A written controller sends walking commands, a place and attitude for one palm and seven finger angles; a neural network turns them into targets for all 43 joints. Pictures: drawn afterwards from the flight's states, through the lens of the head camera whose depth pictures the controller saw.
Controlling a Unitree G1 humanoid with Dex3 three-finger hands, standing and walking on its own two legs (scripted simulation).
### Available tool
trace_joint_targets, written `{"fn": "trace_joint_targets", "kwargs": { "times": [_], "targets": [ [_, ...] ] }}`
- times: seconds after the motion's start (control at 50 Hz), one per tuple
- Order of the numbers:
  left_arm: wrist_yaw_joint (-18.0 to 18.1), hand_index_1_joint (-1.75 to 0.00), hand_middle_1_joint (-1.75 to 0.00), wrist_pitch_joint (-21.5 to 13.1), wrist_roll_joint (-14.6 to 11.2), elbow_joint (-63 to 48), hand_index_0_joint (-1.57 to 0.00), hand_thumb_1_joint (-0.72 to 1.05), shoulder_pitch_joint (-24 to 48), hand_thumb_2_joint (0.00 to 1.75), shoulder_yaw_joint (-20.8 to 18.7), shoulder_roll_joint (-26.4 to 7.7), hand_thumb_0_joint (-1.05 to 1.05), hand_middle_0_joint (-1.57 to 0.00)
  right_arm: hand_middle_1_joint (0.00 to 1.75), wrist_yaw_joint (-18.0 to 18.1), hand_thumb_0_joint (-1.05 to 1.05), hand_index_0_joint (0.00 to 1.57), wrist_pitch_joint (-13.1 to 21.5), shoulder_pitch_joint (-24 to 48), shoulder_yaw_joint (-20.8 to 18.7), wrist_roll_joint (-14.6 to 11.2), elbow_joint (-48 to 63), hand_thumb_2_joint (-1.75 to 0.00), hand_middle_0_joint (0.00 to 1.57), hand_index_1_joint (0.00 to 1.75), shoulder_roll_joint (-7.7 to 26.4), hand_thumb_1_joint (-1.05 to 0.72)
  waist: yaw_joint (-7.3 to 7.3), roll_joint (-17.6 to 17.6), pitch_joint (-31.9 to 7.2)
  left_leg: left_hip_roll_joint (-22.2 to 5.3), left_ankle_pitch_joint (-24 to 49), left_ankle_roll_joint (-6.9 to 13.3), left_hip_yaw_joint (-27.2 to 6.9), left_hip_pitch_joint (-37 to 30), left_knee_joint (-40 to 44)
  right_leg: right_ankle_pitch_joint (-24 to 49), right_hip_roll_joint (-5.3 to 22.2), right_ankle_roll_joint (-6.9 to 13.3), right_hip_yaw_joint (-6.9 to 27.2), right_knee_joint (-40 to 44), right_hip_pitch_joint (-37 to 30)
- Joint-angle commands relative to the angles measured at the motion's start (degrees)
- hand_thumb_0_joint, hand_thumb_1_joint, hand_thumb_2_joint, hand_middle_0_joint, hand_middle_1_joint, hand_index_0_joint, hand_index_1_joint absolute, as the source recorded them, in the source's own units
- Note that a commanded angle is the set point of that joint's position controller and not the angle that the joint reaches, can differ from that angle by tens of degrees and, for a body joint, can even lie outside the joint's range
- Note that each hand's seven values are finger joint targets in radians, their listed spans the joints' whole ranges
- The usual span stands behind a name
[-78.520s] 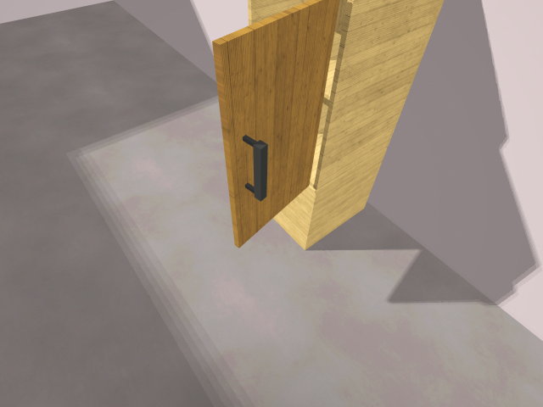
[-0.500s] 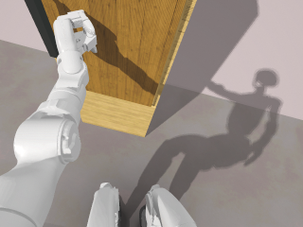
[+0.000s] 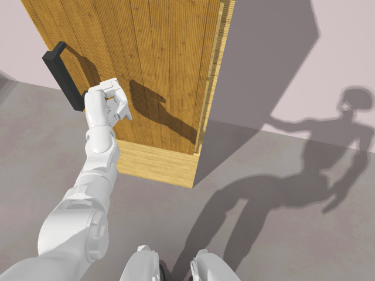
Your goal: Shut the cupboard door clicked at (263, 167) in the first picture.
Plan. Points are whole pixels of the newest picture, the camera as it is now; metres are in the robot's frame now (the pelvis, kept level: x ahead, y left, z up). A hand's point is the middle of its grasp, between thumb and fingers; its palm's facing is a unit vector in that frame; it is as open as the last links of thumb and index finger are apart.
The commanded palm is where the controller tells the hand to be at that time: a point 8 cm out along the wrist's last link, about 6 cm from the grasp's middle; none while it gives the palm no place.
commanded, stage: pull the fist back off the door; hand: left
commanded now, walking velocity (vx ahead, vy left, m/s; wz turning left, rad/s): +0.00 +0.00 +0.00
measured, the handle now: (71, 79) +0.56 +0.22 +0.06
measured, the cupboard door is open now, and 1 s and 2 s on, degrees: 0 0 0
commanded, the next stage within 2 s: draw the hand back to the body in 0.10 s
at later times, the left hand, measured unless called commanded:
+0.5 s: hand (95, 122) +0.40 +0.13 +0.11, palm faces +0.13 -0.99 -0.07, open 3.1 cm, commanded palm +0.36 +0.18 +0.11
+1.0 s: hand out of the picture +0.29 +0.21 +0.18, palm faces +0.19 -0.95 -0.24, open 3.3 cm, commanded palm +0.24 +0.26 +0.20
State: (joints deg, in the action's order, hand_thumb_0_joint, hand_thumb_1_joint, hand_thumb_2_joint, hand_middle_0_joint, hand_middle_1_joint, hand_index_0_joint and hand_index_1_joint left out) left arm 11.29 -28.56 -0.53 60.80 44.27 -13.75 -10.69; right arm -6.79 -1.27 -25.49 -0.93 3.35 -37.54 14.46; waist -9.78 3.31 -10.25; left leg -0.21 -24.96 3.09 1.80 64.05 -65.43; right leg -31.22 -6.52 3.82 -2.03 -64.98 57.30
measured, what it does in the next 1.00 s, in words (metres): rises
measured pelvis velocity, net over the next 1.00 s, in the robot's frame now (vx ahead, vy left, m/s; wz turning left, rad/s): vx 0.02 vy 0.02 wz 0.04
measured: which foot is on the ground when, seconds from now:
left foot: down 0.00-1.00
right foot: down 0.00-1.00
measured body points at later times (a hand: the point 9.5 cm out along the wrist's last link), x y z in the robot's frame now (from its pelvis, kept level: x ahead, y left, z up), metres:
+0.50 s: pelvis +0.03 -0.02 +0.04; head +0.08 -0.03 +0.49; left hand +0.39 +0.18 +0.12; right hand +0.14 -0.25 -0.08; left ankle +0.05 +0.09 -0.64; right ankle -0.01 -0.08 -0.64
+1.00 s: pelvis +0.02 +0.02 +0.09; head +0.00 +0.00 +0.54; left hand +0.27 +0.26 +0.20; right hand +0.21 -0.20 +0.01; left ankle +0.05 +0.09 -0.64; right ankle -0.01 -0.08 -0.64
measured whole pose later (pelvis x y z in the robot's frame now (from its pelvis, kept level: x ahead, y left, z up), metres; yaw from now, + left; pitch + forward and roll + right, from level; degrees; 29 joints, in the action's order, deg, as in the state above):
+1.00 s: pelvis +0.02 +0.02 +0.09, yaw +2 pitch +1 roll -1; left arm 3.7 -5.5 -5.2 -0.1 -8.5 -4.0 -17.2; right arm 4.3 -3.9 -11.0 3.2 -3.7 -30.4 12.9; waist 0.1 3.1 -3.9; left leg 2.9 -14.9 4.1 1.4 19.8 -33.9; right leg -20.0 -3.9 2.3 0.2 -31.9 12.5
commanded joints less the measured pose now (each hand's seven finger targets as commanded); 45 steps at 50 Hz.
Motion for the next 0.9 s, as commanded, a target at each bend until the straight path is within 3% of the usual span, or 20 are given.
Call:
{"fn": "trace_joint_targets", "kwargs": {
  "times": [0.0, 0.02, 0.04, 0.08, 0.14, 0.16, 0.2, 0.22, 0.26, 0.3, 0.36, 0.42, 0.44, 0.52, 0.6, 0.7, 0.72, 0.74, 0.86, 0.88],
  "targets": [
    [-0.01, -1.50, -1.50, -6.14, -1.10, -24.97, -1.30, 0.90, 18.15, 0.90, 4.56, -4.01, 0.00, -1.30, 0.30, 0.76, 0.00, 0.20, 0.78, -3.86, -3.73, -0.84, 5.80, -0.90, 0.20, 0.30, 7.92, -0.90, 1.70, 2.29, -29.28, 0.00, 22.67, -1.02, -4.51, -32.75, 5.20, 29.73, 2.09, -3.22, 2.81, 9.91, -10.22],
    [0.01, -1.50, -1.50, -6.21, -1.11, -25.57, -1.30, 0.90, 17.11, 0.90, 3.90, -4.96, 0.00, -1.30, 0.30, 0.93, 0.00, 0.20, 0.60, -3.88, -3.96, -0.97, 5.34, -0.90, 0.20, 0.30, 8.15, -0.90, 1.67, 0.27, -28.36, -0.11, 23.17, -1.00, -4.59, -32.72, 5.09, 30.63, 2.19, -3.58, 2.91, 9.98, -10.25],
    [-0.40, -1.50, -1.50, -5.91, -0.52, -25.69, -1.30, 0.90, 16.34, 0.90, 7.09, -2.60, 0.00, -1.30, 0.30, 1.03, 0.00, 0.20, 0.42, -3.29, -3.90, -1.02, 5.33, -0.90, 0.20, 0.30, 7.85, -0.90, 0.84, 0.41, -25.99, -0.04, 22.84, -0.87, -4.52, -32.60, 5.03, 30.99, 2.28, -3.73, 2.93, 10.22, -9.57],
    [-0.82, -1.50, -1.50, -5.27, -0.34, -24.47, -1.30, 0.90, 17.22, 0.90, 8.56, -1.33, 0.00, -1.30, 0.30, 1.42, 0.00, 0.20, 0.12, -3.10, -4.12, -1.21, 4.63, -0.90, 0.20, 0.30, 7.88, -0.90, -0.09, -1.07, -23.74, -0.08, 22.52, -0.70, -4.70, -32.89, 4.72, 31.13, 2.54, -4.39, 3.17, 10.50, -7.73],
    [-1.36, -1.50, -1.50, -3.11, -0.77, -19.90, -1.30, 0.90, 14.17, 0.90, 8.98, -0.58, 0.00, -1.30, 0.30, 1.95, 0.00, 0.20, -0.62, -1.74, -3.92, -1.50, 4.62, -0.90, 0.20, 0.30, 7.75, -0.90, 0.24, -3.24, -20.30, 0.38, 19.16, -0.65, -4.60, -30.30, 5.19, 29.84, 2.94, -4.74, 3.69, 11.68, -8.49],
    [-1.47, -1.50, -1.50, -2.91, -1.22, -21.00, -1.30, 0.90, 14.90, 0.90, 9.15, -0.36, 0.00, -1.30, 0.30, 2.22, 0.00, 0.20, -0.68, -1.30, -3.78, -1.57, 5.18, -0.90, 0.20, 0.30, 7.74, -0.90, 0.46, -1.65, -20.82, 0.64, 19.86, -0.53, -4.30, -31.00, 4.90, 30.69, 3.11, -4.80, 4.02, 11.60, -8.57],
    [-1.57, -1.50, -1.50, -2.37, -1.92, -18.48, -1.30, 0.90, 15.26, 0.90, 7.75, -1.20, 0.00, -1.30, 0.30, 2.59, 0.00, 0.20, -0.92, -0.07, -3.48, -1.69, 4.84, -0.90, 0.20, 0.30, 7.40, -0.90, 0.70, -2.39, -20.70, 0.80, 19.12, -0.67, -4.21, -29.63, 4.79, 31.45, 3.55, -5.08, 4.44, 11.69, -9.36],
    [-1.65, -1.50, -1.50, -2.55, -2.41, -21.04, -1.30, 0.90, 13.17, 0.90, 5.61, -3.20, 0.00, -1.30, 0.30, 2.65, 0.00, 0.20, -1.01, 0.54, -3.46, -1.82, 5.81, -0.90, 0.20, 0.30, 7.53, -0.90, 2.44, -2.50, -23.17, 0.93, 19.51, -0.78, -4.09, -29.98, 5.27, 32.25, 3.67, -5.07, 4.72, 11.64, -11.72],
    [-2.06, -1.50, -1.50, -3.14, -3.17, -29.07, -1.30, 0.90, 8.42, 0.90, 3.33, -6.52, 0.00, -1.30, 0.30, 2.93, 0.00, 0.20, -0.99, 2.08, -3.31, -2.24, 8.42, -0.90, 0.20, 0.30, 7.61, -0.90, 5.70, 0.89, -29.55, 1.31, 24.22, -0.89, -3.56, -34.18, 6.37, 38.06, 3.70, -4.66, 5.11, 11.00, -17.62],
    [-3.11, -1.50, -1.50, -2.81, -3.95, -35.26, -1.30, 0.90, 2.29, 0.90, 4.03, -6.21, 0.00, -1.30, 0.30, 3.04, 0.00, 0.20, -0.92, 3.45, -2.96, -2.80, 10.07, -0.90, 0.20, 0.30, 6.85, -0.90, 7.24, 0.99, -31.84, 1.43, 27.38, -0.89, -2.82, -37.35, 7.68, 43.14, 3.81, -4.75, 4.98, 11.75, -22.15],
    [-5.10, -1.50, -1.50, 0.13, -4.52, -39.48, -1.30, 0.90, -8.36, 0.90, 3.93, -7.58, 0.00, -1.30, 0.30, 3.60, 0.00, 0.20, -1.53, 4.66, -2.38, -3.90, 12.46, -0.90, 0.20, 0.30, 6.69, -0.90, 8.15, -4.90, -26.80, 1.68, 25.04, -0.22, -2.11, -34.56, 10.32, 48.72, 4.36, -6.52, 6.20, 14.32, -28.61],
    [-7.94, -1.50, -1.50, 4.73, -6.32, -40.96, -1.30, 0.90, -11.09, 0.90, 6.01, -6.00, 0.00, -1.30, 0.30, 4.74, 0.00, 0.20, -2.14, 6.16, -1.82, -5.28, 13.28, -0.90, 0.20, 0.30, 6.68, -0.90, 6.35, -11.05, -16.88, 1.67, 17.65, 0.19, -1.71, -30.77, 13.41, 47.25, 5.53, -8.89, 7.79, 19.16, -30.65],
    [-8.87, -1.50, -1.50, 6.04, -7.38, -41.54, -1.30, 0.90, -12.62, 0.90, 5.55, -6.33, 0.00, -1.30, 0.30, 5.18, 0.00, 0.20, -2.15, 6.82, -1.73, -5.68, 13.43, -0.90, 0.20, 0.30, 6.86, -0.90, 6.54, -11.78, -14.89, 1.62, 15.86, 0.11, -1.90, -30.72, 14.40, 44.42, 5.70, -8.93, 8.11, 20.72, -31.04],
    [-12.53, -1.50, -1.50, 7.94, -10.67, -48.91, -1.30, 0.90, -15.18, 0.90, 6.50, -5.79, 0.00, -1.30, 0.30, 6.74, 0.00, 0.20, -1.07, 9.42, -1.10, -6.60, 13.66, -0.90, 0.20, 0.30, 6.68, -0.90, 6.84, -6.24, -12.62, 1.67, 16.04, 0.16, -2.15, -36.19, 16.86, 41.17, 6.01, -8.49, 7.93, 23.88, -31.26],
    [-14.54, -1.50, -1.50, 7.74, -11.05, -54.09, -1.30, 0.90, -17.16, 0.90, 8.23, -6.66, 0.00, -1.30, 0.30, 7.62, 0.00, 0.20, 0.90, 12.03, -0.63, -6.91, 13.43, -0.90, 0.20, 0.30, 6.43, -0.90, 6.55, -0.68, -9.16, 1.21, 13.68, 0.23, -3.01, -40.72, 19.27, 28.15, 5.01, -6.33, 6.36, 26.39, -27.23],
    [-14.58, -1.35, -1.35, 9.88, -12.38, -59.45, -1.16, 0.90, -25.29, 0.90, 4.67, -10.14, 0.00, -1.16, 0.30, 8.27, 0.00, 0.20, 2.70, 15.66, 0.08, -7.19, 15.02, -0.90, 0.20, 0.30, 6.40, -0.90, 8.98, -2.04, -8.51, 1.13, 12.11, 0.23, -3.43, -42.35, 23.00, 21.50, 4.75, -5.04, 5.78, 28.76, -29.82],
    [-11.56, -1.32, -1.32, 12.31, -6.32, -61.64, -1.13, 0.90, -27.06, 0.90, 7.64, -13.89, 0.00, -1.13, 0.30, 9.17, 0.00, 0.20, 0.67, 17.54, 0.00, -7.21, 15.43, -0.90, 0.20, 0.30, 5.24, -0.90, 9.74, -2.35, -8.04, 1.09, 10.88, -0.53, -4.14, -43.81, 26.52, 21.59, 7.11, -4.64, 9.10, 32.76, -32.69],
    [-9.96, -1.29, -1.29, 13.89, -6.09, -64.27, -1.11, 0.90, -27.97, 0.90, 7.46, -12.85, 0.00, -1.11, 0.30, 9.83, 0.00, 0.20, 0.02, 18.25, 0.19, -7.37, 16.45, -0.90, 0.20, 0.30, 4.92, -0.90, 9.15, -3.11, -6.49, 0.90, 10.95, -0.30, -3.81, -44.43, 27.90, 21.40, 7.35, -4.85, 8.53, 34.06, -34.14],
    [-7.17, -1.11, -1.11, 18.51, -5.27, -70.24, -0.94, 0.90, -38.05, 0.90, 4.50, -15.17, 0.00, -0.94, 0.30, 11.69, 0.00, 0.20, -0.50, 21.17, 1.16, -7.11, 16.50, -0.90, 0.20, 0.30, 4.82, -0.90, 10.23, -4.31, -1.23, 0.14, 12.54, 0.10, -4.12, -50.86, 34.35, 20.17, 6.18, -3.46, 4.83, 38.51, -37.81],
    [-7.14, -1.08, -1.08, 19.05, -5.25, -71.16, -0.92, 0.90, -39.06, 0.90, 5.38, -14.09, 0.00, -0.92, 0.30, 11.75, 0.00, 0.20, -0.42, 21.86, 1.51, -7.17, 16.53, -0.90, 0.20, 0.30, 4.45, -0.90, 10.07, -2.34, 0.46, -0.06, 12.33, 0.04, -4.13, -52.35, 35.55, 19.23, 6.10, -3.14, 4.61, 39.39, -37.63]
  ]
}}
